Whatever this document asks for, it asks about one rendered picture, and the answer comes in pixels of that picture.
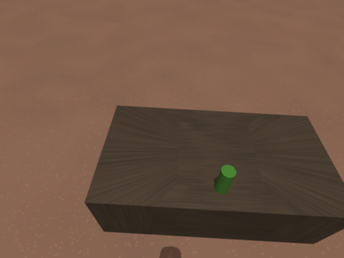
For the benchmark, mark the can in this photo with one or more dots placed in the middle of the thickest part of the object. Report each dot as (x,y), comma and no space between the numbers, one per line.
(225,179)

